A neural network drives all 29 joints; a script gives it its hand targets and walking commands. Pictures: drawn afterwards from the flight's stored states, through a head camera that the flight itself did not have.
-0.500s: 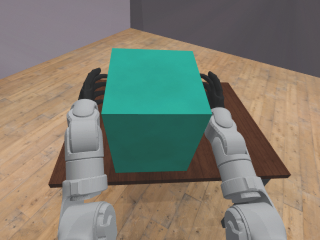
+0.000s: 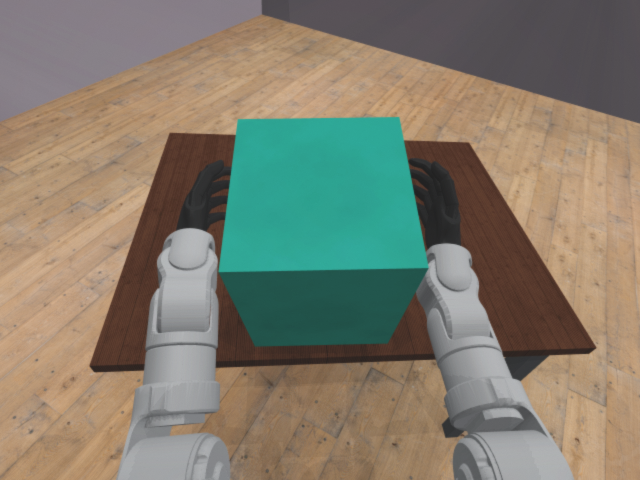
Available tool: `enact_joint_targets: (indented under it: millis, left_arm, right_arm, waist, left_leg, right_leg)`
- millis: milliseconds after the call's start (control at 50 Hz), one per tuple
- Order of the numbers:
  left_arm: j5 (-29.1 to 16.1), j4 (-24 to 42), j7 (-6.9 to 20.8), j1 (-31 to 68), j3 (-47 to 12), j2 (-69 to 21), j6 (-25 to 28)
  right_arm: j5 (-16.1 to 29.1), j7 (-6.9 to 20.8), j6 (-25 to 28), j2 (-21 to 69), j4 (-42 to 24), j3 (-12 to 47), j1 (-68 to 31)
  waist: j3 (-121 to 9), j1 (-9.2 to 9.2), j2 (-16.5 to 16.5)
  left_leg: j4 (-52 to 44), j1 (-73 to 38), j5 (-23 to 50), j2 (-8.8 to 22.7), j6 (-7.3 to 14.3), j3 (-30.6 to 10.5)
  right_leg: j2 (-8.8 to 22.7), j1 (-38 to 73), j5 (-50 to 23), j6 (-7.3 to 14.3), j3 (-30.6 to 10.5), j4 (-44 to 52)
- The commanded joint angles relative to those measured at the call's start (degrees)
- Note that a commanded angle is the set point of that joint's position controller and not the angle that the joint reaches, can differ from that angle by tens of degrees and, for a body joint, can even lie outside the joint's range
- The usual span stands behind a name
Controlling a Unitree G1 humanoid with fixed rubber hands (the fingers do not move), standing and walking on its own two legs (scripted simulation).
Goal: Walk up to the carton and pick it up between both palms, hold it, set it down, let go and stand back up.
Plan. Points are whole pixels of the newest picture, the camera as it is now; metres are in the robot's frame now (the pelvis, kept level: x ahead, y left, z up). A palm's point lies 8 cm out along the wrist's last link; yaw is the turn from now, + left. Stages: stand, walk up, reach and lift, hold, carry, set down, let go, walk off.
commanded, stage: set down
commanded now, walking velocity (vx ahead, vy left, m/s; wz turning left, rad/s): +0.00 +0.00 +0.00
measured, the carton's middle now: (320, 242) +0.39 -0.01 +0.09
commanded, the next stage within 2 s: none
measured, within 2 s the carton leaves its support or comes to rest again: neither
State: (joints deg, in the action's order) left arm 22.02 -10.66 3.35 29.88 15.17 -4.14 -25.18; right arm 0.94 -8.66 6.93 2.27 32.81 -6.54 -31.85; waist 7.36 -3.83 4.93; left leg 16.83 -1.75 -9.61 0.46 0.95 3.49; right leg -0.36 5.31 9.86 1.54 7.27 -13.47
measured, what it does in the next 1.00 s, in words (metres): stands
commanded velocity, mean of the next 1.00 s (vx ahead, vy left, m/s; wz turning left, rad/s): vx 0.00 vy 0.00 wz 0.00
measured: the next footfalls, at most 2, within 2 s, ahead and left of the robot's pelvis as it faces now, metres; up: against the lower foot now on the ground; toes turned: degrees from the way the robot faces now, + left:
none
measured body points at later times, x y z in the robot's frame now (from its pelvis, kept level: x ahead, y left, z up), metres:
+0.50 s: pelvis -0.01 +0.01 +0.00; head -0.01 +0.04 +0.45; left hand +0.40 +0.14 +0.12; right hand +0.38 -0.16 +0.14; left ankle +0.01 +0.10 -0.75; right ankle -0.01 -0.09 -0.75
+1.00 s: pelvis +0.01 +0.00 +0.00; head +0.01 +0.03 +0.45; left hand +0.42 +0.13 +0.09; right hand +0.40 -0.16 +0.12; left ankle +0.01 +0.10 -0.75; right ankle -0.01 -0.09 -0.75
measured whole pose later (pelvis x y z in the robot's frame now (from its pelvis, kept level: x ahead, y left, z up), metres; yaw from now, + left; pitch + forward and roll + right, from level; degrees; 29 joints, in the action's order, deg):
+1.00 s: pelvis +0.01 +0.00 +0.00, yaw -1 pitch -3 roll +0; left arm 20.6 -38.5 0.3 39.0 21.6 -3.5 -11.0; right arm -11.1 -4.6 12.8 4.3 50.0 -22.7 -39.7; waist 3.2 -2.2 2.9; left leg 15.7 4.3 -8.8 0.6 1.1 4.5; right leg -0.4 -1.2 8.7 1.4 6.5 -12.5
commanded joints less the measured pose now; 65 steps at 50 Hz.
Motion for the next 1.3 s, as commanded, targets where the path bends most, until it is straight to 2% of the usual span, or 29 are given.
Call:
enact_joint_targets:
  millis: [0,180,360,520,780,940,1100,1280]
  left_arm:
    - [-5.18,5.61,5.96,25.73,-22.96,-24.22,3.84]
    - [-4.56,1.02,6.29,26.39,-20.94,-24.22,4.48]
    - [-4.99,-6.54,3.96,33.69,-18.76,-26.48,8.95]
    - [-4.14,-14.40,3.38,36.31,-14.41,-27.34,12.15]
    - [-4.19,-18.67,3.04,40.17,-12.02,-28.00,17.68]
    - [-3.63,-21.87,2.44,40.23,-10.18,-27.59,19.61]
    - [-2.31,-24.54,2.11,41.07,-7.11,-26.53,20.81]
    - [-1.75,-26.46,1.13,43.98,-5.76,-26.31,22.74]
  right_arm:
    - [0.08,4.35,4.73,20.01,-10.74,20.52,-31.47]
    - [-2.24,4.98,4.70,17.90,-6.41,15.24,-31.41]
    - [-5.64,7.25,5.98,20.06,-0.66,10.61,-36.27]
    - [-8.24,8.66,5.86,22.49,6.77,6.62,-37.78]
    - [-12.83,9.38,7.01,25.03,11.69,1.55,-37.08]
    - [-14.25,10.09,7.28,25.72,13.74,0.33,-36.90]
    - [-16.54,11.15,6.89,26.11,15.78,-2.72,-36.31]
    - [-20.11,12.09,6.92,26.43,17.84,-7.57,-36.43]
  waist:
    - [-24.29,-0.37,-4.71]
    - [-20.51,-0.91,-4.52]
    - [-25.00,0.72,-5.17]
    - [-25.12,2.12,-4.21]
    - [-29.25,0.86,-5.04]
    - [-30.42,1.53,-4.61]
    - [-29.95,2.08,-4.59]
    - [-32.67,1.33,-5.63]
  left_leg:
    - [0.67,-5.44,21.01,-0.86,-1.63,0.09]
    - [-0.86,-5.37,16.64,-0.23,-1.65,0.43]
    - [-1.26,-5.48,12.66,0.37,-1.63,0.75]
    - [-1.83,-3.14,11.78,0.12,-1.19,1.32]
    - [-0.71,-2.15,16.89,-0.31,-2.18,1.33]
    - [-0.22,-1.45,19.00,-0.03,-2.39,1.28]
    - [-1.02,-0.21,17.27,0.21,-2.03,1.69]
    - [-0.78,-0.77,16.81,0.75,-2.36,2.00]
  right_leg:
    - [-0.51,7.59,-26.98,-3.54,0.40,-2.78]
    - [-0.71,3.53,-18.56,-3.09,1.00,-0.81]
    - [-0.80,-0.55,-13.16,-2.73,0.96,-0.18]
    - [-0.49,-0.01,-14.78,-3.27,0.00,-0.15]
    - [-0.37,2.23,-23.56,-3.83,-0.05,-1.79]
    - [-0.47,2.03,-26.71,-4.05,-0.19,-2.62]
    - [-0.34,0.71,-24.91,-4.11,-0.33,-2.56]
    - [-0.39,-2.96,-21.94,-3.51,0.00,-2.32]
